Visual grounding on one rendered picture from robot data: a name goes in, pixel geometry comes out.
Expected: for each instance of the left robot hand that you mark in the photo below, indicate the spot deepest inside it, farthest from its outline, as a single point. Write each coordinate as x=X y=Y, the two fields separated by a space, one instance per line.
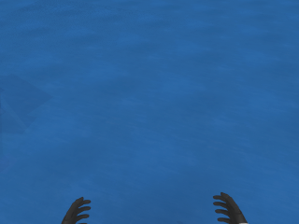
x=71 y=216

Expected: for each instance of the right robot hand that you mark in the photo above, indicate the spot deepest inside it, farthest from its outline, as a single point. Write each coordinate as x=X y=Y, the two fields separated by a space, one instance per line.
x=233 y=212

